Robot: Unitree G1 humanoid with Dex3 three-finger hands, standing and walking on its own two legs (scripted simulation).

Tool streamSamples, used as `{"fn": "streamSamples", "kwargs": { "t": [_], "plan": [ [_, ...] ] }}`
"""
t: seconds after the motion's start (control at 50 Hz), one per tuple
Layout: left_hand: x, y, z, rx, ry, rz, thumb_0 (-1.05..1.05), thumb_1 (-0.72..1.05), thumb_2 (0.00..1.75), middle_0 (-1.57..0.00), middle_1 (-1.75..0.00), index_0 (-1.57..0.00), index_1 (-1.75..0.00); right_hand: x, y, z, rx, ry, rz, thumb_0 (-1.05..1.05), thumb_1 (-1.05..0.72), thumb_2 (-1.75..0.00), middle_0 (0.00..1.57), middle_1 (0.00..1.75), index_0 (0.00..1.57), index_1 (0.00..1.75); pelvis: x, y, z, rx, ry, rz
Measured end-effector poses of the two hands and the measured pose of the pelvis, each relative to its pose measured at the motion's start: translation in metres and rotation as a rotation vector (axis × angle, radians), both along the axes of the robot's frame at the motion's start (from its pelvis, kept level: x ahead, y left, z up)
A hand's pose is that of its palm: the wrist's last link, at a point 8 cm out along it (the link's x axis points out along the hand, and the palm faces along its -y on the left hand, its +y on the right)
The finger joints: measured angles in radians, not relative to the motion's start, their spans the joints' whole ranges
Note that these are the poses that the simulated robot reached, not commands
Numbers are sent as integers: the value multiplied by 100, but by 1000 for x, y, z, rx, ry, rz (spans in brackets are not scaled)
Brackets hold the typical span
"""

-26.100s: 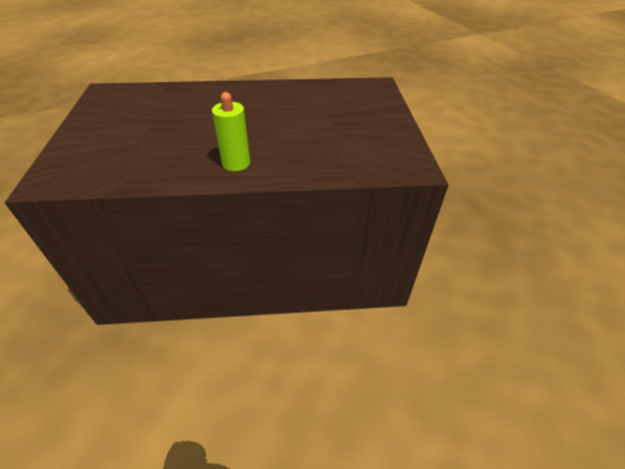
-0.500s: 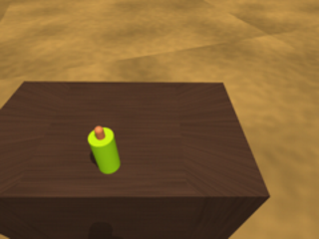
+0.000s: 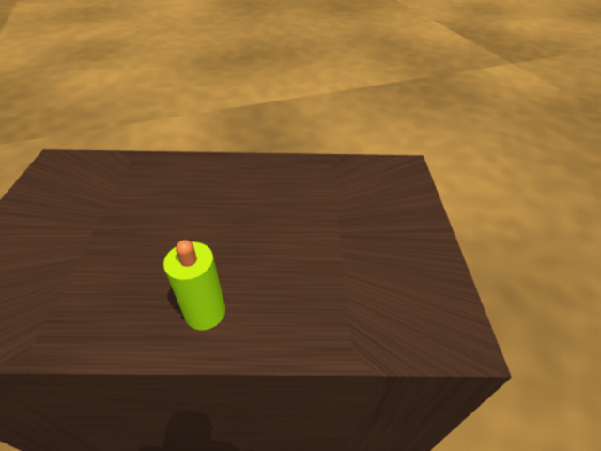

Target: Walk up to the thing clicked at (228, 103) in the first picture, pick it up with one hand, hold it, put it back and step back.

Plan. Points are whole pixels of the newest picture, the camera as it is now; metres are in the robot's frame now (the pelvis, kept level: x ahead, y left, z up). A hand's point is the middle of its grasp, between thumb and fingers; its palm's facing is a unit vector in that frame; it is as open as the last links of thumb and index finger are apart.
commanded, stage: stand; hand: left
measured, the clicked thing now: (195, 281) +0.44 +0.21 -0.08
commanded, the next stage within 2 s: none
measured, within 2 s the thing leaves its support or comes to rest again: neither
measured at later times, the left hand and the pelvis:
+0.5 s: hand out of the picture +0.07 +0.25 -0.16, palm faces -0.02 -0.94 -0.34, open 7.6 cm; pelvis +0.00 +0.00 +0.00, yaw +0 degrees
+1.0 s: hand out of the picture +0.06 +0.25 -0.16, palm faces -0.03 -0.94 -0.34, open 7.4 cm; pelvis +0.00 +0.00 +0.00, yaw +0 degrees
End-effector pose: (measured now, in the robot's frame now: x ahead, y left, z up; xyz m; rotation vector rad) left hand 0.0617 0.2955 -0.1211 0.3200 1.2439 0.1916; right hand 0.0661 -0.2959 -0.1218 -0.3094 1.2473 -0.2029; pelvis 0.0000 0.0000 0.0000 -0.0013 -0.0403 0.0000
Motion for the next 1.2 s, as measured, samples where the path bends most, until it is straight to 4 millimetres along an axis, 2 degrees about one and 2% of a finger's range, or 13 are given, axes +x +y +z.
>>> {"fn": "streamSamples", "kwargs": {
  "t": [0.12, 0.2, 0.3, 0.4, 0.6, 1.04, 1.2],
  "plan": [
    [2, 0, 0, 0, -5, 1, 0, 0, 57, -19, -26, -18, -25, 3, 1, 0, 1, -7, 4, 1, -90, -89, 20, 30, 20, 30, 1, 0, 0, 1, 0, 2],
    [2, 0, 0, 0, -4, -1, 0, 29, 73, -20, -28, -20, -28, 3, 1, 0, 2, -3, 4, 1, -90, -89, 20, 30, 20, 30, 1, 0, 0, 1, 2, 3],
    [2, 0, 0, -1, 0, 2, 0, 61, 83, -21, -30, -20, -29, 3, 1, 0, 3, 1, 5, 1, -90, -89, 20, 30, 20, 30, 2, 0, 0, 1, 4, 2],
    [2, 1, 1, 1, 1, 3, 0, 79, 87, -21, -30, -20, -29, 4, 1, 0, 2, 1, 6, 1, -90, -89, 20, 30, 20, 30, 3, 0, 0, 2, 4, 2],
    [5, 1, 2, 4, -12, 2, 1, 89, 89, -21, -30, -21, -30, 6, 0, 0, 1, -8, 8, 1, -90, -89, 20, 30, 20, 30, 3, -1, 0, 2, 2, 5],
    [-6, 0, -1, -5, 13, 8, 1, 90, 89, -21, -30, -21, -30, -2, -1, 0, -1, 14, 2, 1, -90, -89, 20, 30, 20, 30, 1, -2, 0, 2, 4, 9],
    [-4, 0, -1, -3, 19, 10, 1, 90, 89, -21, -30, -21, -30, 2, -1, 0, 0, 15, 5, 1, -90, -89, 20, 30, 20, 30, 4, -2, 0, 1, 7, 6]
  ]
}}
